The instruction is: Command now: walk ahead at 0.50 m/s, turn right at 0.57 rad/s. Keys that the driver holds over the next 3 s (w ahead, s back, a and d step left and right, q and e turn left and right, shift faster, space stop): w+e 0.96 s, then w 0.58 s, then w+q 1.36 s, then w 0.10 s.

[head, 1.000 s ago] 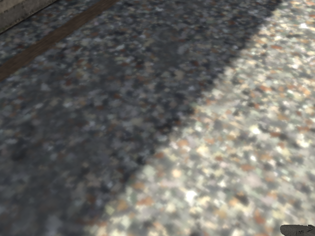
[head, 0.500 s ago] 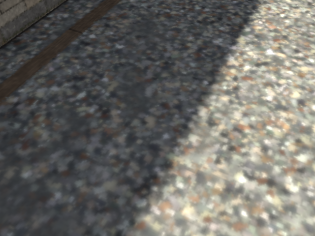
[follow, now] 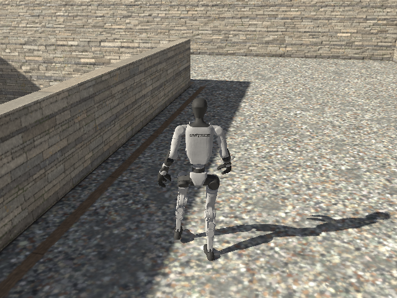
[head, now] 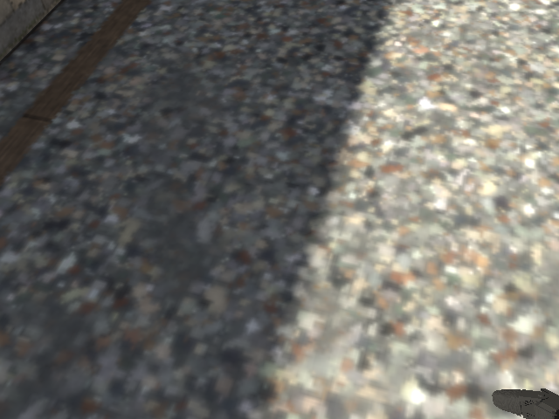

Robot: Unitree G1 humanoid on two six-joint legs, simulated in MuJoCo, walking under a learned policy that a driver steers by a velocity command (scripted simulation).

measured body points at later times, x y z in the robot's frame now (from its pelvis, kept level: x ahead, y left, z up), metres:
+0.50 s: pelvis +0.26 +0.02 +0.00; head +0.29 +0.01 +0.45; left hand +0.54 +0.18 -0.08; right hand +0.19 -0.27 -0.12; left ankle +0.20 +0.15 -0.74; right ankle +0.38 -0.17 -0.69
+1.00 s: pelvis +0.51 -0.12 +0.00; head +0.53 -0.15 +0.45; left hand +0.73 +0.09 -0.10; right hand +0.57 -0.45 -0.08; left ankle +0.77 -0.08 -0.70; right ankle +0.41 -0.16 -0.74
